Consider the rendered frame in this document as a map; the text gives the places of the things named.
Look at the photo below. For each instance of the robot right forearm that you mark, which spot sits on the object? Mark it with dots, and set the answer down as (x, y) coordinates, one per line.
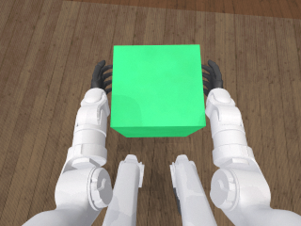
(228, 133)

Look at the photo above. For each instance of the carton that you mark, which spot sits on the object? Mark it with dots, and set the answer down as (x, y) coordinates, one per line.
(157, 90)

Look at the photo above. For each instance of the robot left hand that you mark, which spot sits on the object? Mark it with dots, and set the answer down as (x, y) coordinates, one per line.
(97, 81)

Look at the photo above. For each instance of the robot left upper arm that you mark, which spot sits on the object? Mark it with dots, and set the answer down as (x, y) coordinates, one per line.
(80, 196)

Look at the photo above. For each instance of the robot left forearm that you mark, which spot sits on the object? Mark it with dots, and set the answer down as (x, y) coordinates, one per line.
(88, 144)

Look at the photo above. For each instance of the right robot shin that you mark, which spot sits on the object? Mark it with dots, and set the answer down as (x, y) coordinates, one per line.
(180, 157)

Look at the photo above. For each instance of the robot right hand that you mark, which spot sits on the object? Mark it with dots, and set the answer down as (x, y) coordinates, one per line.
(214, 77)

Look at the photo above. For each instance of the robot right upper arm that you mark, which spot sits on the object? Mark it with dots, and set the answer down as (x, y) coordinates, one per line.
(244, 197)

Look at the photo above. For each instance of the robot right thigh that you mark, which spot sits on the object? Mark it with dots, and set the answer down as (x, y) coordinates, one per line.
(195, 208)

